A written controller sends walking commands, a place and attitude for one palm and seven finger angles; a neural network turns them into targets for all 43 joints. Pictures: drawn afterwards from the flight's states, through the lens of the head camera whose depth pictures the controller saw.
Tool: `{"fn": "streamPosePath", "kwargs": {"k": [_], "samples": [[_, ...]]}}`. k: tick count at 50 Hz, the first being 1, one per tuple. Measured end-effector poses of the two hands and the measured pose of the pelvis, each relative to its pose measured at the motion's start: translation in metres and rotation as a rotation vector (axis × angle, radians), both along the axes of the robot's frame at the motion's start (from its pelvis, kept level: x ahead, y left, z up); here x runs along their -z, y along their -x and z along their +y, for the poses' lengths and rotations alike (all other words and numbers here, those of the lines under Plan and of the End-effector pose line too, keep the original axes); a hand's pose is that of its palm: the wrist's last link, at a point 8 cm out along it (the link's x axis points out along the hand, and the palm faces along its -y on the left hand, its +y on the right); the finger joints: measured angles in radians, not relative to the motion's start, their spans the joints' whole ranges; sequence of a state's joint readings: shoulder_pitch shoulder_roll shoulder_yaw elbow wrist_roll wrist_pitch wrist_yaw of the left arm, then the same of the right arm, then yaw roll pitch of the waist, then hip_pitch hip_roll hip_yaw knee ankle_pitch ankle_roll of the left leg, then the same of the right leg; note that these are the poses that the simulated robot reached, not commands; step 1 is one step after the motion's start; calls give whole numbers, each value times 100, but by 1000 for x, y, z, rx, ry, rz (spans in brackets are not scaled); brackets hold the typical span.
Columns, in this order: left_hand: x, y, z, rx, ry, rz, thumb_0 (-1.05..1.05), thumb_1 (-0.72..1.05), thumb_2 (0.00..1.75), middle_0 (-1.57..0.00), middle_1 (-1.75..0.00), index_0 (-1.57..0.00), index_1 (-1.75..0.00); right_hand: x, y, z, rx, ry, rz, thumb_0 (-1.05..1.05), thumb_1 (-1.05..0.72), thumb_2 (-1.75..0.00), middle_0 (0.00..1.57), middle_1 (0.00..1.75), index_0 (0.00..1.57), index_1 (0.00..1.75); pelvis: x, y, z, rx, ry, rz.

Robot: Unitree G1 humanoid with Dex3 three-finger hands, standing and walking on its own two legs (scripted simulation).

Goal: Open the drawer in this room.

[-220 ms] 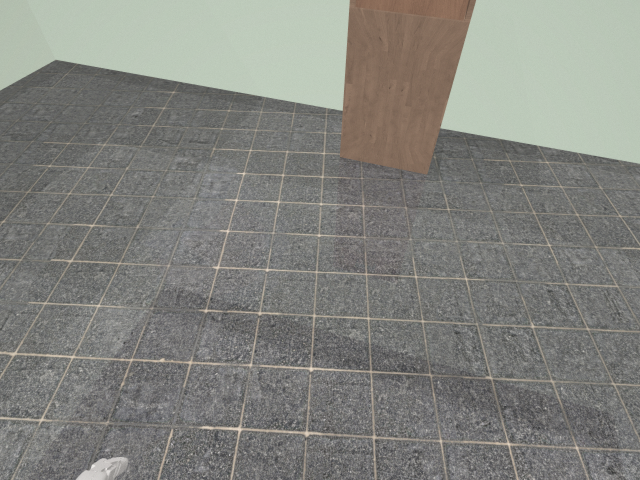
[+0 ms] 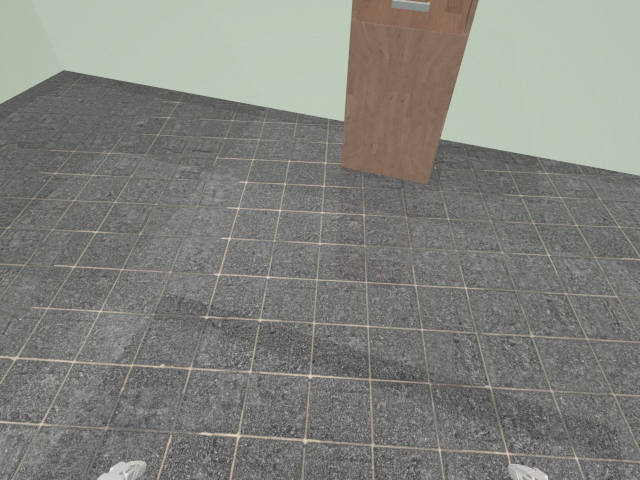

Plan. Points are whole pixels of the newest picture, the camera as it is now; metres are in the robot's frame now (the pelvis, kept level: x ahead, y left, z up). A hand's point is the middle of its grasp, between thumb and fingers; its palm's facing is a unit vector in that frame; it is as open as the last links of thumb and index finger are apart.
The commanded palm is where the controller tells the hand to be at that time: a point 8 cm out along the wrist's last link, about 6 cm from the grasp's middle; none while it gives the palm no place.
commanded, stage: stand and wait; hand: left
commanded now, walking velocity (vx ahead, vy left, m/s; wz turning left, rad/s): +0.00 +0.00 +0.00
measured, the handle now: (411, 3) +1.68 -0.24 +0.04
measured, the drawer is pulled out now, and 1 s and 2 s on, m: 0.00 0.00 0.00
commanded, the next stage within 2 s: turn or walk to find it in 0.68 s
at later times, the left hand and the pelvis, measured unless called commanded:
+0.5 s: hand out of the picture +0.05 +0.24 -0.15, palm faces -0.03 -0.94 -0.34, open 7.4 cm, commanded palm none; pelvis -0.02 -0.01 +0.00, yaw +0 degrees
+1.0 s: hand out of the picture +0.03 +0.21 -0.16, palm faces +0.01 -0.96 -0.28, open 7.4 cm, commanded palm none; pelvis -0.03 -0.01 +0.00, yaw +2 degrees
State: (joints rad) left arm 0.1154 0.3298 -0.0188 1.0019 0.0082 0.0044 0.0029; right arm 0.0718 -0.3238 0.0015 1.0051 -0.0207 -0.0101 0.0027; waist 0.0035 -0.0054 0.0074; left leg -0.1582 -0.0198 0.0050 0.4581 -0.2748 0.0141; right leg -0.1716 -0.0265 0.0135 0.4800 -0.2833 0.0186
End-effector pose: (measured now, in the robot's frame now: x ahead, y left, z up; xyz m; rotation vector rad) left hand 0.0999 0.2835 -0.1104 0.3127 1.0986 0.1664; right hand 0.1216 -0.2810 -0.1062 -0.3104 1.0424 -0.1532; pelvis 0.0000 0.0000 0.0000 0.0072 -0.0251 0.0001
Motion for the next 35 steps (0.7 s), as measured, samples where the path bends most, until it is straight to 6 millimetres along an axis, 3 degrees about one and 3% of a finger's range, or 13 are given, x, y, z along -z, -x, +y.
{"fn": "streamPosePath", "kwargs": {"k": [18, 26, 35], "samples": [[5, 52, -3, -42, -12, 115, 1, 91, 90, -21, -30, -20, -30, 8, 63, -25, 54, 21, 148, 1, -90, -90, 21, 30, 21, 30, -4, 15, -12, -2, 1, -14], [3, 59, -5, -38, -18, 120, 1, 91, 90, -21, -30, -20, -30, 11, 82, -29, 67, 15, 179, 1, -90, -90, 21, 30, 21, 30, -5, 22, -15, 0, 2, -15], [2, 57, -9, -27, -11, 99, 1, 91, 90, -21, -30, -20, -30, 12, 88, -27, 70, 4, 176, 1, -90, -90, 21, 30, 21, 30, -5, 27, -16, 1, 2, -16]]}}
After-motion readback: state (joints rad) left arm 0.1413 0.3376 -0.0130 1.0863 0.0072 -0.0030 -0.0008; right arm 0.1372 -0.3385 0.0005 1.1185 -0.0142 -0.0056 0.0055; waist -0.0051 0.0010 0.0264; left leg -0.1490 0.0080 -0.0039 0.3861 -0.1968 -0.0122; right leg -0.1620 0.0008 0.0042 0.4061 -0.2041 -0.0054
